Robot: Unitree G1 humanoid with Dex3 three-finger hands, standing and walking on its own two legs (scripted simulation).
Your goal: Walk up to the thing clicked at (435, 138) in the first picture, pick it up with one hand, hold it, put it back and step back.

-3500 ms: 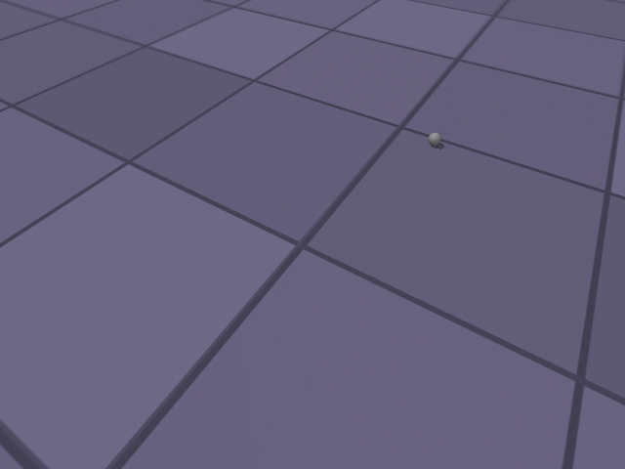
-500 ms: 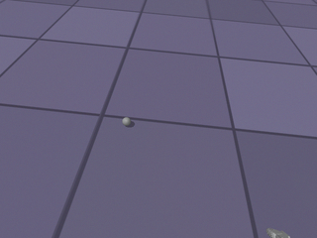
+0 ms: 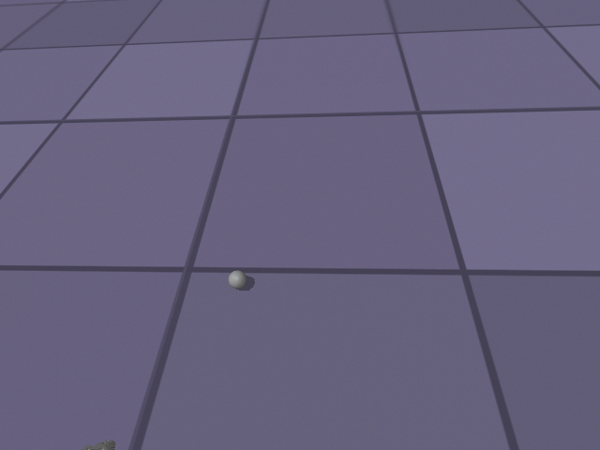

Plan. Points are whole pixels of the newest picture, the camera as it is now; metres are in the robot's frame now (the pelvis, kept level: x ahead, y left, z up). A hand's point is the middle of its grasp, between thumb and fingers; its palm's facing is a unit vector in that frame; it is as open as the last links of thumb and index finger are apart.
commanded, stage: walk up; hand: left
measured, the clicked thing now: (237, 279) +0.84 +0.29 -0.73
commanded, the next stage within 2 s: none
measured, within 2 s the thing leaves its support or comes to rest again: neither
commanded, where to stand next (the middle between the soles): +0.48 +0.05 m, yaw +1 degrees
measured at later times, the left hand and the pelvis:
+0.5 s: hand (103, 441) +0.19 +0.33 -0.16, palm faces -0.01 -0.94 -0.34, open 7.4 cm; pelvis +0.17 +0.05 +0.00, yaw +3 degrees
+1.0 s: hand (141, 327) +0.36 +0.29 -0.11, palm faces +0.02 -0.90 -0.43, open 7.3 cm; pelvis +0.32 +0.01 +0.01, yaw +0 degrees
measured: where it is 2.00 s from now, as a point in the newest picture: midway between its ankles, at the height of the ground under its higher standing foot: (303, 387)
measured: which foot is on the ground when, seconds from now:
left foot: up 0.00-0.36, down 0.38-0.86, up 0.88-1.00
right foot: down 0.00-0.42, up 0.44-0.82, down 0.84-1.00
